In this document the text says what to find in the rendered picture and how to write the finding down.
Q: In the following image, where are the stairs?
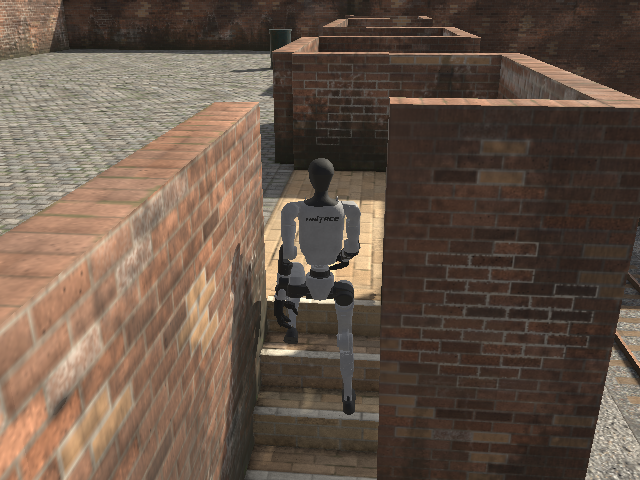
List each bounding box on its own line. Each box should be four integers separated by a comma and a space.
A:
244, 301, 381, 480

